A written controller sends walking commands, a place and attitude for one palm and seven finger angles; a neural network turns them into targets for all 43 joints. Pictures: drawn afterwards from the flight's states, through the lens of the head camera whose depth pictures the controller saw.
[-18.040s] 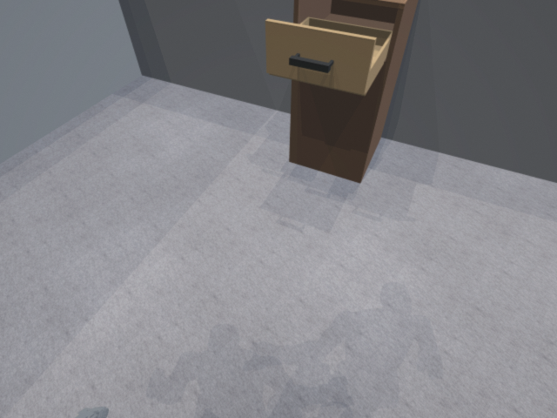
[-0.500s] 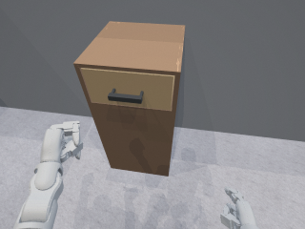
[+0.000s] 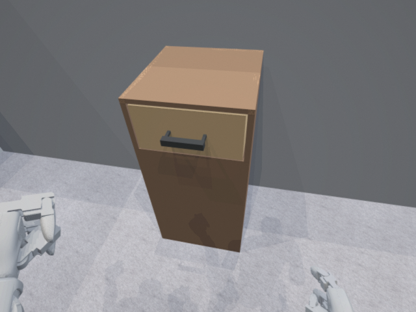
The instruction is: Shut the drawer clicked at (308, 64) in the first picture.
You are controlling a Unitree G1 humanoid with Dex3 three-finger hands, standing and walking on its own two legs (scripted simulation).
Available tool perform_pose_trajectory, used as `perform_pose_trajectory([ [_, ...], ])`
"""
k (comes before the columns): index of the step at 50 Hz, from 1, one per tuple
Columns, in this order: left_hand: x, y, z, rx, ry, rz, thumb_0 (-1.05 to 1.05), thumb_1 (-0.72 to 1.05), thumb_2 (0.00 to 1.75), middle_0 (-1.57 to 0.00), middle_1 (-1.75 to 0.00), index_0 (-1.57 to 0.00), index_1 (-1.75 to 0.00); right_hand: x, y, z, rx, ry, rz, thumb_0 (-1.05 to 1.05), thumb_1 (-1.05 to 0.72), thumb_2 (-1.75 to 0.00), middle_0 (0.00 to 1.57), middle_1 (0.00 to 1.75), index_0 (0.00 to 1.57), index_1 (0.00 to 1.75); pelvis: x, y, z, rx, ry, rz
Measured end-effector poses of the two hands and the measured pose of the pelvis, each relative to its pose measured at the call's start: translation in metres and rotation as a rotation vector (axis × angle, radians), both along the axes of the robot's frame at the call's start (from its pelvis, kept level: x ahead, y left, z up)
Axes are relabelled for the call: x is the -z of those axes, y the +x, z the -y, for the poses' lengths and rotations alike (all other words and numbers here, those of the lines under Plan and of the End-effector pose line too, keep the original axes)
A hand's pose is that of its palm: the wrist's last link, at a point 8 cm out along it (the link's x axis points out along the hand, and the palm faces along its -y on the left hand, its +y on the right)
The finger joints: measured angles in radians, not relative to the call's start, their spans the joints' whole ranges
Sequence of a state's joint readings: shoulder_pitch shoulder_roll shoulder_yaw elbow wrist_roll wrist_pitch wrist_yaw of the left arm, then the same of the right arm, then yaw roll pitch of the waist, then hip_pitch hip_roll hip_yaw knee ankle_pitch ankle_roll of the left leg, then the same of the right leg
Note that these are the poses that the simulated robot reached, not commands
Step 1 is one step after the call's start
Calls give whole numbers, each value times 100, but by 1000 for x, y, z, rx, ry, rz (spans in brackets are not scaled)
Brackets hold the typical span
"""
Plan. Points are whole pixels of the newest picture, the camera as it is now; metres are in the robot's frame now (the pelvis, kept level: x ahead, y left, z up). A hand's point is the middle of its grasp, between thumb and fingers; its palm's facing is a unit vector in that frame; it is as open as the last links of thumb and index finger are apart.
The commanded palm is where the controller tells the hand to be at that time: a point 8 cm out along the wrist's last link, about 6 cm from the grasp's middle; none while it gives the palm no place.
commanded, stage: draw the hand back to the body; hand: left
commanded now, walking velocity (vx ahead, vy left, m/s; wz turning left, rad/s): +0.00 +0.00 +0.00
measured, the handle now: (184, 139) +0.61 +0.17 -0.03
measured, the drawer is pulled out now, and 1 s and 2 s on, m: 0.00 0.00 0.00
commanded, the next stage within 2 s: step back with the hand held close in 0.08 s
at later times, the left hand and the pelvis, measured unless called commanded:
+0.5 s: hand (61, 232) +0.18 +0.25 +0.15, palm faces +0.30 -0.82 -0.48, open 3.2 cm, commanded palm +0.12 +0.29 +0.17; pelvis -0.02 +0.01 +0.00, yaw -1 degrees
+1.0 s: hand (23, 276) +0.11 +0.25 +0.16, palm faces +0.36 -0.81 -0.46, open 3.2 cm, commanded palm +0.05 +0.30 +0.17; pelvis -0.08 +0.02 -0.01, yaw +0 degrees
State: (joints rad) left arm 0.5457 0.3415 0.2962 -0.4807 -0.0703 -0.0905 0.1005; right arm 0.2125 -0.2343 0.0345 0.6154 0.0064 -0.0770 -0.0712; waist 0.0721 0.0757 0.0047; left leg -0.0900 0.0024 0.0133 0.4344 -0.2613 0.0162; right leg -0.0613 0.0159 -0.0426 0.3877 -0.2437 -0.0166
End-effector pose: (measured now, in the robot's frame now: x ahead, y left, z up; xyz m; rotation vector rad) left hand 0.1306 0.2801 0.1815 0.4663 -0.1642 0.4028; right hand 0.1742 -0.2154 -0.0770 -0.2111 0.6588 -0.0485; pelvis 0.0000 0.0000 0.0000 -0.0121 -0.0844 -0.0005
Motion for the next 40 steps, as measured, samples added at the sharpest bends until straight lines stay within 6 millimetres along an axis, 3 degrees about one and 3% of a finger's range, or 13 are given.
perform_pose_trajectory([
  [8, 12, 2, 3, -6, -45, -7, 1, 89, 90, -140, -160, -141, -160, -3, -2, 3, 1, -17, 19, 2, -90, -89, 20, 30, 20, 30, 0, -5, 3, -1, 1, 4],
  [15, 1, 8, 1, 29, 14, 26, 1, 89, 90, -140, -160, -141, -160, -7, -5, 6, 21, -17, 11, 2, -90, -89, 20, 30, 20, 30, 0, -6, 2, 2, -9, -26],
  [24, 10, 12, -6, 91, 55, -68, 1, 89, 90, -140, -160, -140, -160, 0, -28, 17, 120, -46, -95, 1, -90, -89, 20, 30, 20, 30, -1, -15, -11, 10, -2, -90],
  [40, 6, -33, -14, 96, 118, -1, 1, 89, 90, -140, -160, -140, -160, 2, -65, 0, 114, -40, -56, 2, -90, -89, 20, 30, 20, 30, 9, -59, -18, 8, 1, -95],
])
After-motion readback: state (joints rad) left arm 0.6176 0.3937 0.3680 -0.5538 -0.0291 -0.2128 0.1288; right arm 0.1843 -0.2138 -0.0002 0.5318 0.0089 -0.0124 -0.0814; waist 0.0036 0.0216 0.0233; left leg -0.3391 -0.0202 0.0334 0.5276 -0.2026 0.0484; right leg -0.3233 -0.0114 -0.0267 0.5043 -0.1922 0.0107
